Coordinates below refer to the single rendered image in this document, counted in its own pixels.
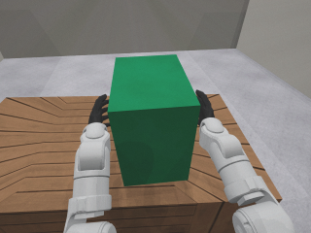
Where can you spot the carton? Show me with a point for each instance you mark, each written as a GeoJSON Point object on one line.
{"type": "Point", "coordinates": [153, 113]}

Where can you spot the pedestal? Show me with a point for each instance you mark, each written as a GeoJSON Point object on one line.
{"type": "Point", "coordinates": [39, 138]}

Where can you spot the robot left hand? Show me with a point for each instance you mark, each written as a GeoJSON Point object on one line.
{"type": "Point", "coordinates": [98, 111]}

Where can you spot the robot right forearm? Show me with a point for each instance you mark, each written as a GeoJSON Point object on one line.
{"type": "Point", "coordinates": [242, 184]}

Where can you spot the robot right hand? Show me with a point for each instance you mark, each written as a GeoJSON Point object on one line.
{"type": "Point", "coordinates": [205, 106]}

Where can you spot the robot right upper arm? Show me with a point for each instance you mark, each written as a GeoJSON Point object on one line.
{"type": "Point", "coordinates": [264, 217]}

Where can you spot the robot left upper arm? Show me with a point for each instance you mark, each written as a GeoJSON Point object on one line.
{"type": "Point", "coordinates": [93, 227]}

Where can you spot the robot left forearm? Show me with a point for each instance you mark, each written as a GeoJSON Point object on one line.
{"type": "Point", "coordinates": [91, 183]}

